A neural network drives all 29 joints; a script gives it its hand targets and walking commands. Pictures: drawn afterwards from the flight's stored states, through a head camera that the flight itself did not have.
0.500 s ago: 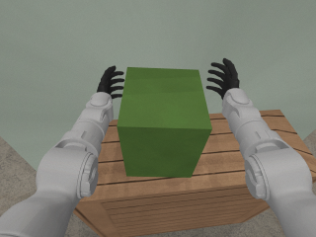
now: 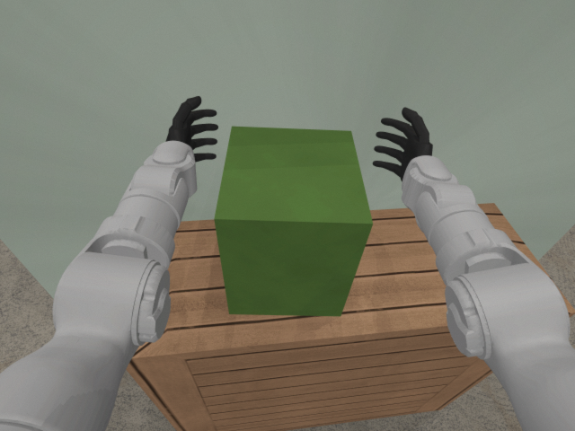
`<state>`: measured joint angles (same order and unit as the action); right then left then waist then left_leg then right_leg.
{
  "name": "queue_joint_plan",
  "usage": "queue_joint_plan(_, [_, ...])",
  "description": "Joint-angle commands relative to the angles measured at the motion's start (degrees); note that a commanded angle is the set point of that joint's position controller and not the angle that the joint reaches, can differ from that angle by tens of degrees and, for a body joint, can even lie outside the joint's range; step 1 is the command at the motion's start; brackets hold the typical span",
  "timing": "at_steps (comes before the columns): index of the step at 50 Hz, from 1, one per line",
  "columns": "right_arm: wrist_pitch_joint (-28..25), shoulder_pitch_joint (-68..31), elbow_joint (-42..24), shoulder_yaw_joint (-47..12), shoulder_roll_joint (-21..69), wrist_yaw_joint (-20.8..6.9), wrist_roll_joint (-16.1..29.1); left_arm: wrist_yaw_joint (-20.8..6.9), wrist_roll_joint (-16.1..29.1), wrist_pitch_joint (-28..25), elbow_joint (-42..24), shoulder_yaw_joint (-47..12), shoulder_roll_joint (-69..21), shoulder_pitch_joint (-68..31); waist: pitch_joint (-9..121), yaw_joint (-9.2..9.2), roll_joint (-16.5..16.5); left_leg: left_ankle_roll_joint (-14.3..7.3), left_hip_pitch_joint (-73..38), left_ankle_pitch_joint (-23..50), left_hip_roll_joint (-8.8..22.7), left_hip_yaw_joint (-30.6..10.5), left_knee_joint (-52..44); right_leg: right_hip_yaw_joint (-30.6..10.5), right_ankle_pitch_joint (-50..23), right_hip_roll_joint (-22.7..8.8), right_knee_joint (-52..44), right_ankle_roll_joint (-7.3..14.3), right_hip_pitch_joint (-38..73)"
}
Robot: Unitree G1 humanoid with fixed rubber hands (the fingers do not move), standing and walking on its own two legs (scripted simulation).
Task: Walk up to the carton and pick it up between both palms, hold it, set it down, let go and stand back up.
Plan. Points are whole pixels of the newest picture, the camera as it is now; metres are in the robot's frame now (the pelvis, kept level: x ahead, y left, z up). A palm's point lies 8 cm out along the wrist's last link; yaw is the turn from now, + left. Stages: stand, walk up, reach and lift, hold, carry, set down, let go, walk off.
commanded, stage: set down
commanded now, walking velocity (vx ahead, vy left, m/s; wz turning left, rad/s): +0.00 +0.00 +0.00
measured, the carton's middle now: (288, 225) +0.45 +0.02 +0.03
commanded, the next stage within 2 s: none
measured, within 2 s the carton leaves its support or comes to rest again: neither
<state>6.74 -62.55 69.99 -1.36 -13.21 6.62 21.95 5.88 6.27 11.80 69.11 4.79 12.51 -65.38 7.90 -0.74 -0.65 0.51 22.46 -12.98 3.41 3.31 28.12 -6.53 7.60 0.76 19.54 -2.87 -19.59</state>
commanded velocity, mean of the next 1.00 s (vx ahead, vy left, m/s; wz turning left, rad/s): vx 0.00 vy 0.00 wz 0.00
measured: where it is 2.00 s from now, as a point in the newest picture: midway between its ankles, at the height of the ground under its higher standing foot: outside the picture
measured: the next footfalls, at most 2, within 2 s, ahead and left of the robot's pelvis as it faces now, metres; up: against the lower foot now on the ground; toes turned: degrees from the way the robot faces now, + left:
none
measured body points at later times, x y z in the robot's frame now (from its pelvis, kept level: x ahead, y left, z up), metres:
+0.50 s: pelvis -0.01 +0.00 +0.00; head -0.02 +0.02 +0.45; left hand +0.40 +0.21 +0.11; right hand +0.41 -0.17 +0.12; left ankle +0.01 +0.11 -0.74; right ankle +0.02 -0.16 -0.74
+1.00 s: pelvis +0.00 -0.01 +0.00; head -0.01 +0.00 +0.45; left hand +0.33 +0.22 +0.05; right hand +0.35 -0.20 +0.06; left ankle +0.01 +0.11 -0.74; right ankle +0.02 -0.16 -0.74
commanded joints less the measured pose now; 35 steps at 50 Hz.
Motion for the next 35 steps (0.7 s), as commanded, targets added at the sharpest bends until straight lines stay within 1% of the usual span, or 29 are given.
queue_joint_plan(1, [-1.4,-20.5,-15.4,-1.8,-11.7,1.0,-0.3,-1.3,4.5,-2.1,-9.8,-2.1,10.3,-18.5,23.3,0.03,2.6,4.0,-14.7,21.6,-3.4,0.2,-2.5,8.5,-13.4,3.8,0.9,3.2,12.5])
queue_joint_plan(11, [-3.6,-14.3,-20.5,-1.5,-8.6,0.9,-2.3,-1.7,4.2,-5.9,-14.2,-1.2,9.2,-12.9,22.9,-1.10,2.7,3.4,-15.3,15.5,-3.4,0.2,-3.6,8.6,-6.7,3.6,0.4,3.7,10.8])
queue_joint_plan(17, [-5.3,-8.5,-22.5,-1.7,-7.3,0.6,-2.7,-2.2,3.7,-7.9,-17.3,-0.7,7.8,-6.8,21.1,-1.70,2.8,3.5,-16.2,14.2,-3.2,0.1,-4.3,8.5,-4.8,3.6,-0.1,4.0,10.6])
queue_joint_plan(22, [-6.7,-3.9,-25.0,-1.2,-6.4,0.4,-3.5,-2.8,3.4,-8.9,-20.2,-0.3,6.4,-1.7,19.4,-1.63,2.7,3.5,-16.7,13.0,-3.2,-0.1,-5.0,8.4,-3.3,3.5,-0.6,4.3,10.6])
queue_joint_plan(30, [-9.0,5.3,-30.2,-1.2,-4.6,0.2,-4.5,-4.0,2.1,-10.1,-27.5,0.6,4.1,8.2,16.8,-1.76,2.8,3.7,-18.4,14.9,-3.5,0.1,-5.9,8.4,-3.7,3.5,-1.4,4.6,11.9])
queue_joint_plan(35, [-10.4,12.6,-35.0,-1.7,-3.0,0.3,-5.2,-5.0,1.6,-10.9,-32.4,1.1,3.2,15.7,14.2,-2.11,2.1,3.4,-18.5,15.8,-3.9,0.7,-6.4,8.2,-3.7,3.3,-2.1,4.5,13.3])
